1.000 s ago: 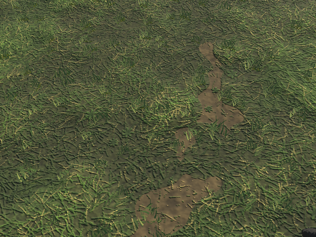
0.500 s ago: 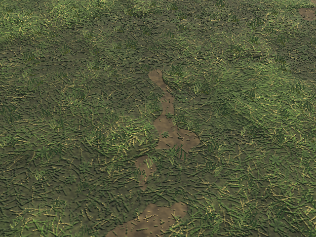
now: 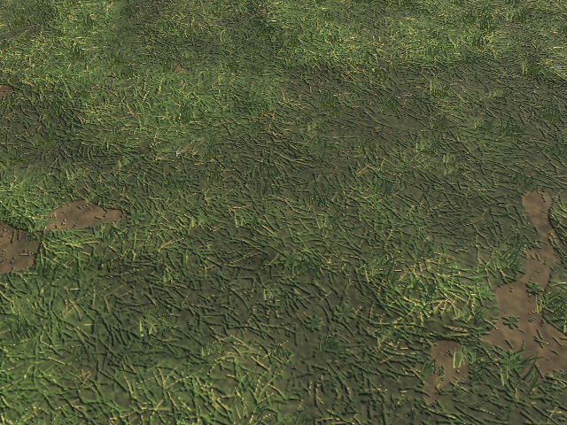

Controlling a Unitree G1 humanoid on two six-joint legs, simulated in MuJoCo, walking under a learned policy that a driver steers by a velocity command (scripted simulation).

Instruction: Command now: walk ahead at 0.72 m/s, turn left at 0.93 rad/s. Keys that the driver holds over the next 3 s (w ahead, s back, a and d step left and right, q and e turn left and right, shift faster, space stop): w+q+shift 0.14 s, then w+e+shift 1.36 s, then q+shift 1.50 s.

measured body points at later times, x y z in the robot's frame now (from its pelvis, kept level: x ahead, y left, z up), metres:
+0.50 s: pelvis +0.36 +0.14 +0.00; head +0.37 +0.15 +0.45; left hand +0.42 +0.40 -0.14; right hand +0.40 -0.13 -0.13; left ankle +0.24 +0.14 -0.74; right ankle +0.51 -0.01 -0.64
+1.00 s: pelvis +0.81 +0.19 -0.01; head +0.83 +0.18 +0.44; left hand +0.86 +0.47 -0.13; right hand +1.03 -0.07 -0.04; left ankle +1.04 +0.33 -0.70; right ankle +0.65 +0.15 -0.74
